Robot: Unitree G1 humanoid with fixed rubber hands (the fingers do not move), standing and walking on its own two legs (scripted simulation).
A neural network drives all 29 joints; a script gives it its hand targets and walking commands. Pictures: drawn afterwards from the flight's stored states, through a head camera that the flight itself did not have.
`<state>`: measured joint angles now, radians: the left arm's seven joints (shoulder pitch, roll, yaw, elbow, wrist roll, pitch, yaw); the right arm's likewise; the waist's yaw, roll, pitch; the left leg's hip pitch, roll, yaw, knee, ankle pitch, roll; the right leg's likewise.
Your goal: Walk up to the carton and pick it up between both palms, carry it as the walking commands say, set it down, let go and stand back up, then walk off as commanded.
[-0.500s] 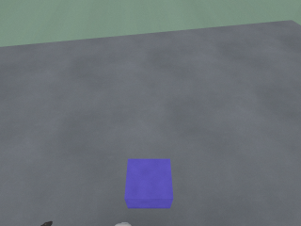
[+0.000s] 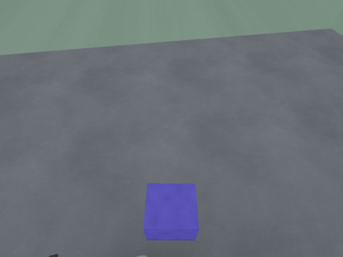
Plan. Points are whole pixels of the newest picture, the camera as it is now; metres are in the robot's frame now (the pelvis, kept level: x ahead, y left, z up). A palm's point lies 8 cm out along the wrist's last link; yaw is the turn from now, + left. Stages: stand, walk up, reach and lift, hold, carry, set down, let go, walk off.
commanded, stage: walk up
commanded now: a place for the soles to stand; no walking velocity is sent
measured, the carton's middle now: (171, 212) +0.45 +0.01 -0.64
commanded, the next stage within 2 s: reach and lift in 0.34 s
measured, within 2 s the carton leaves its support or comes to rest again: neither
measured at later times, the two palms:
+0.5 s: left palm out of the picture +0.15 +0.31 -0.08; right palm out of the picture +0.10 -0.29 -0.08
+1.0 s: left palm (76, 224) +0.24 +0.28 -0.12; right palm (275, 230) +0.21 -0.26 -0.13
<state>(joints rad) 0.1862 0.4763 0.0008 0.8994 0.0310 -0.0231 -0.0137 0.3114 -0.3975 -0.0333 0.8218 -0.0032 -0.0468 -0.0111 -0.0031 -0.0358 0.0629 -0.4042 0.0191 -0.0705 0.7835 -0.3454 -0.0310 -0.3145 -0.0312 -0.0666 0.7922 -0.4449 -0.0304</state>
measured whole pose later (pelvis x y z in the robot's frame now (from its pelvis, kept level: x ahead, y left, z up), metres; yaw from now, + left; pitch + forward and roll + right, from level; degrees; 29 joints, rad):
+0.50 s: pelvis -0.01 +0.01 +0.00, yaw +0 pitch -3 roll -1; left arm 0.15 0.41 0.06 0.56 0.04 0.06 -0.02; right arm 0.22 -0.37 -0.06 0.63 0.00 0.06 0.04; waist 0.00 -0.02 0.21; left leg -0.41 0.01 -0.07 0.78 -0.33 -0.04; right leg -0.31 -0.04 -0.06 0.78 -0.42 -0.01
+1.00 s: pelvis -0.01 +0.00 -0.03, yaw -1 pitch +17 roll +0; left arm -0.14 0.36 0.11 0.61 0.06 0.07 -0.01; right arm -0.08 -0.27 -0.08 0.57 -0.01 0.08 -0.03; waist 0.00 -0.02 0.06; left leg -0.88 0.01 -0.07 0.91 -0.33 -0.05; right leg -0.81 -0.04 -0.05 0.95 -0.44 0.00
